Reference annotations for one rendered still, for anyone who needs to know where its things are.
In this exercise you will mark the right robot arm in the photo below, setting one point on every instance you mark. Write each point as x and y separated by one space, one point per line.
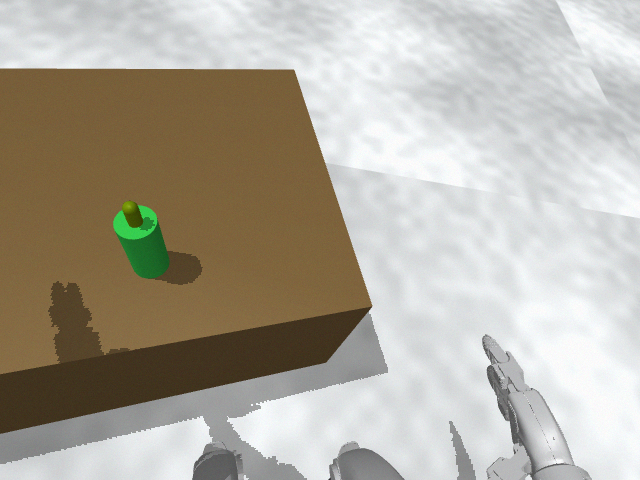
561 472

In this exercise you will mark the right robot hand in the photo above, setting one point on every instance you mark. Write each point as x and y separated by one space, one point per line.
537 437

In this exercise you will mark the bottle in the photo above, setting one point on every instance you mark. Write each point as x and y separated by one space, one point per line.
138 230

